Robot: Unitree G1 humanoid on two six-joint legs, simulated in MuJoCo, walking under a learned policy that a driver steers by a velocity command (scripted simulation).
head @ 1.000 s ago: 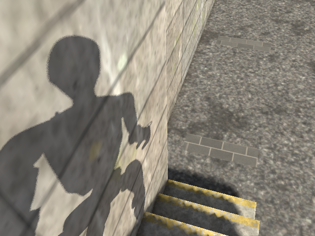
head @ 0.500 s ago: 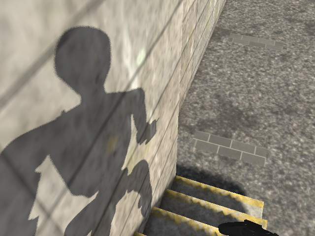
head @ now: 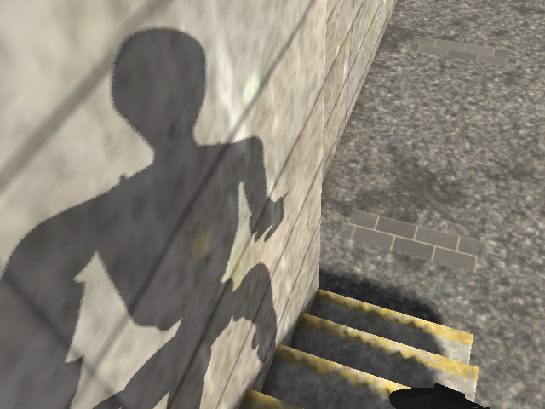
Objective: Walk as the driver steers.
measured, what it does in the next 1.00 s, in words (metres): stands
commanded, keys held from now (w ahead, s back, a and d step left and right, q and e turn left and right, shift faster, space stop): w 1.00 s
